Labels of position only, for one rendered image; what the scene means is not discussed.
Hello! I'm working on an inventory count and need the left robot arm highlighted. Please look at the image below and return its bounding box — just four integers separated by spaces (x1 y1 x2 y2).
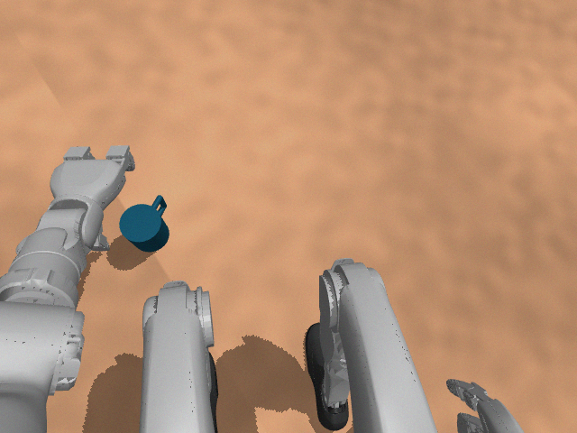
0 194 104 433

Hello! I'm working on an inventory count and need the mug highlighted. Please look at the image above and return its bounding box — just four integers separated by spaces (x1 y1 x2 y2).
119 195 169 253

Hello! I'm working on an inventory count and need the right robot foot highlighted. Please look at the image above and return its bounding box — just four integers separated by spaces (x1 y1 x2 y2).
306 323 349 431

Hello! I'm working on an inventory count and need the right robot hand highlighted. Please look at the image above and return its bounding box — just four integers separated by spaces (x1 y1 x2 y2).
446 379 525 433

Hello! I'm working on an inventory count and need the left robot hand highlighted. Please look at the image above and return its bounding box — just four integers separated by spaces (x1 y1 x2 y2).
50 145 135 252

